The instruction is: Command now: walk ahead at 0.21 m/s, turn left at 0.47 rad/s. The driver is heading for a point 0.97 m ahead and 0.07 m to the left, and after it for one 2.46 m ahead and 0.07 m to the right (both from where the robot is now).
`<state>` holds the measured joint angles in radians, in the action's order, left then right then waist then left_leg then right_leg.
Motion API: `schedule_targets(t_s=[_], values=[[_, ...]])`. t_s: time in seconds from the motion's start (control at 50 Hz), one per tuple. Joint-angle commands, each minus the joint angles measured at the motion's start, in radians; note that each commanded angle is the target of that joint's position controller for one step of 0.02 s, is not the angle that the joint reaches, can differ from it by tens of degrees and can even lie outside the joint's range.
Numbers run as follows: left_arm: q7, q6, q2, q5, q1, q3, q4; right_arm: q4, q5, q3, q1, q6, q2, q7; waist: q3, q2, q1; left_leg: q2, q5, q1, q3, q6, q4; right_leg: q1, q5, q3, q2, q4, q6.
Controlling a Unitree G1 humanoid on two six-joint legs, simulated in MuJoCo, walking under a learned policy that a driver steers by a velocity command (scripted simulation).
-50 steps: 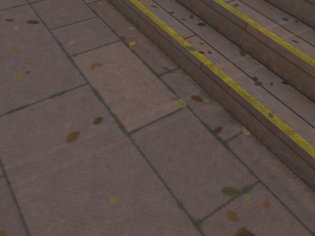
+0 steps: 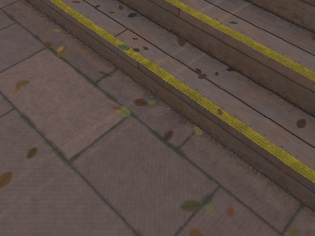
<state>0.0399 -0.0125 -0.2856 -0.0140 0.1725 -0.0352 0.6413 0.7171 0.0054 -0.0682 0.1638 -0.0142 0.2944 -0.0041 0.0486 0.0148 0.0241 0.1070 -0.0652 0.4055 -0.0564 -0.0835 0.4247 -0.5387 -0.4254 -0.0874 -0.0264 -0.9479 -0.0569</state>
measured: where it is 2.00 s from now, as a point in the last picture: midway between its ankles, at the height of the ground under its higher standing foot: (142, 142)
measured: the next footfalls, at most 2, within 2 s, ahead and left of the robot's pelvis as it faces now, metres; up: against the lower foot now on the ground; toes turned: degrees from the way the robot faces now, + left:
right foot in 0.16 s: +0.12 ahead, -0.15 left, +0.00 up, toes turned +9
left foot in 0.62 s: +0.31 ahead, +0.19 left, +0.00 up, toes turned +18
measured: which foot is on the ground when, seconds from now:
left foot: down 0.00-0.16, up 0.18-0.60, down 0.62-1.00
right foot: up 0.00-0.14, down 0.16-0.64, up 0.66-1.00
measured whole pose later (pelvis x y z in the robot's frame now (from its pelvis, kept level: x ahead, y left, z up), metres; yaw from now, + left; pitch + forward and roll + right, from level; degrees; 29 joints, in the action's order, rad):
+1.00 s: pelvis +0.39 +0.10 +0.00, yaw +7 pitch +1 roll +3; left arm -0.03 -0.04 -0.28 0.02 0.16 -0.06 0.71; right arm 0.84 0.00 -0.07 0.33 -0.09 0.26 0.00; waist 0.02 0.05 0.06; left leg 0.04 -0.29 -0.05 0.20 -0.02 0.22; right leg -0.70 0.03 -0.03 -0.11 -0.77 0.02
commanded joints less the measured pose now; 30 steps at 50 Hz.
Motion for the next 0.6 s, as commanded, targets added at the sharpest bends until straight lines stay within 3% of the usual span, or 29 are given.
schedule_targets(t_s=[0.02, 0.08, 0.12, 0.14, 0.16, 0.18, 0.2, 0.22, 0.24, 0.26, 0.3, 0.34, 0.4, 0.48, 0.52, 0.56, 0.58, 0.6], values=[[-0.002, -0.015, -0.088, 0.004, 0.095, -0.025, -0.047, -0.096, 0.012, -0.048, -0.060, -0.004, 0.173, 0.019, -0.185, -0.159, -0.038, -0.231, -0.386, -0.004, -0.311, -0.171, -0.198, 0.144, 0.070, 0.039, 0.020, 0.117, -0.004], [-0.014, -0.039, -0.092, 0.015, 0.079, -0.030, -0.058, -0.104, 0.017, -0.048, -0.040, 0.007, 0.175, 0.019, -0.177, -0.160, -0.032, -0.226, -0.492, 0.011, -0.352, -0.139, -0.168, 0.202, 0.091, 0.057, 0.044, 0.241, 0.013], [-0.020, -0.056, -0.080, 0.022, 0.130, -0.037, -0.043, -0.112, 0.021, -0.041, -0.050, 0.017, 0.159, 0.016, -0.157, -0.151, -0.075, -0.190, -0.555, 0.076, -0.347, -0.099, -0.120, 0.336, 0.157, 0.080, 0.057, 0.407, 0.042], [-0.016, -0.060, -0.096, 0.022, 0.183, -0.047, -0.029, -0.117, 0.019, -0.033, -0.050, 0.018, 0.130, 0.015, -0.141, -0.132, -0.103, -0.149, -0.580, 0.148, -0.324, -0.055, -0.057, 0.431, 0.135, 0.059, 0.019, 0.490, 0.065], [-0.005, -0.060, -0.160, 0.012, 0.274, -0.065, -0.019, -0.133, 0.015, -0.011, -0.059, 0.013, 0.047, 0.010, -0.151, 0.019, -0.130, -0.068, -0.582, 0.286, -0.213, 0.017, 0.220, 0.549, -0.063, -0.166, -0.192, 0.611, 0.126], [-0.013, -0.056, -0.251, -0.023, 0.259, -0.086, -0.022, -0.176, 0.023, -0.005, -0.069, -0.008, 0.015, 0.002, -0.085, 0.242, -0.091, 0.021, -0.492, 0.500, -0.083, 0.031, 0.467, 0.534, -0.323, -0.537, -0.380, 0.748, 0.231], [-0.012, -0.068, -0.238, -0.028, 0.199, -0.088, -0.038, -0.186, 0.022, -0.022, -0.079, -0.024, 0.085, -0.002, -0.028, 0.207, -0.060, -0.069, -0.411, 0.550, -0.133, 0.028, 0.610, 0.473, -0.410, -0.599, -0.402, 0.782, 0.280], [-0.007, -0.075, -0.174, -0.004, 0.157, -0.074, -0.046, -0.163, 0.021, -0.033, -0.049, -0.025, 0.119, -0.007, -0.004, 0.160, -0.042, -0.082, -0.328, 0.570, -0.130, 0.037, 0.653, 0.477, -0.351, -0.494, -0.360, 0.768, 0.255], [-0.005, -0.078, -0.139, 0.010, 0.137, -0.063, -0.052, -0.133, 0.013, -0.037, -0.011, -0.020, 0.120, -0.008, -0.012, 0.128, -0.033, -0.095, -0.264, 0.547, -0.110, 0.058, 0.681, 0.491, -0.238, -0.381, -0.306, 0.759, 0.217], [-0.004, -0.079, -0.131, 0.012, 0.133, -0.059, -0.047, -0.123, 0.005, -0.038, -0.003, -0.019, 0.112, -0.010, -0.011, 0.120, -0.036, -0.105, -0.205, 0.529, -0.091, 0.076, 0.710, 0.483, -0.134, -0.289, -0.272, 0.763, 0.193], [-0.003, -0.089, -0.120, 0.000, 0.163, -0.054, -0.028, -0.121, 0.005, -0.031, -0.023, -0.016, 0.081, -0.016, -0.005, 0.104, -0.053, -0.122, -0.103, 0.491, -0.061, 0.100, 0.761, 0.454, 0.042, -0.141, -0.237, 0.780, 0.180], [-0.007, -0.092, -0.114, -0.008, 0.209, -0.054, -0.002, -0.126, 0.010, -0.023, -0.049, -0.015, 0.055, -0.018, 0.000, 0.096, -0.074, -0.130, -0.050, 0.482, -0.057, 0.115, 0.737, 0.459, 0.127, -0.065, -0.227, 0.787, 0.190], [-0.014, -0.086, -0.123, -0.002, 0.245, -0.058, 0.033, -0.143, 0.014, -0.013, -0.110, -0.023, 0.033, -0.026, 0.024, 0.097, -0.098, -0.130, -0.005, 0.452, -0.042, 0.122, 0.562, 0.484, 0.203, 0.001, -0.227, 0.802, 0.207], [-0.018, -0.075, -0.162, 0.023, 0.261, -0.069, 0.076, -0.172, 0.016, 0.008, -0.217, -0.038, 0.001, -0.052, 0.050, 0.113, -0.126, -0.144, 0.006, 0.323, 0.063, 0.110, 0.315, 0.482, 0.277, 0.072, -0.232, 0.800, 0.211], [-0.025, -0.069, -0.175, 0.038, 0.283, -0.072, 0.101, -0.180, 0.021, 0.011, -0.238, -0.045, 0.004, -0.061, 0.063, 0.122, -0.131, -0.136, -0.054, 0.255, 0.099, 0.081, 0.234, 0.496, 0.316, 0.076, -0.249, 0.784, 0.214], [-0.028, -0.059, -0.188, 0.052, 0.294, -0.075, 0.126, -0.189, 0.022, 0.006, -0.233, -0.053, 0.024, -0.066, 0.063, 0.143, -0.107, -0.117, -0.130, 0.177, 0.115, 0.036, 0.157, 0.524, 0.456, 0.061, -0.275, 0.738, 0.212], [-0.027, -0.053, -0.200, 0.054, 0.282, -0.075, 0.134, -0.177, 0.021, -0.007, -0.172, -0.059, 0.049, -0.064, 0.025, 0.152, -0.056, -0.088, -0.136, 0.070, 0.128, 0.011, 0.114, 0.530, 0.653, 0.064, -0.275, 0.666, 0.203], [-0.025, -0.049, -0.199, 0.058, 0.266, -0.071, 0.140, -0.133, 0.020, -0.030, -0.026, -0.062, 0.087, -0.057, -0.062, 0.130, 0.032, -0.058, -0.076, -0.132, 0.144, -0.021, 0.044, 0.508, 0.846, 0.110, -0.239, 0.505, 0.179]])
